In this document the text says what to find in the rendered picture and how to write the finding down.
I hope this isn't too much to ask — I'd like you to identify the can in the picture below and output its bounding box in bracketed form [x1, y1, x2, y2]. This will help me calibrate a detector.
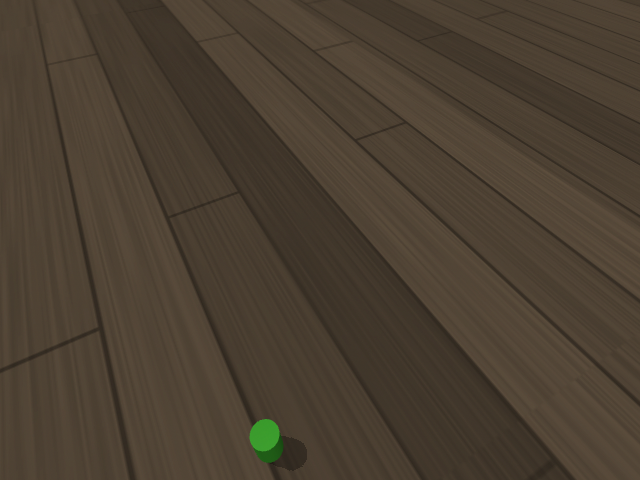
[250, 419, 284, 463]

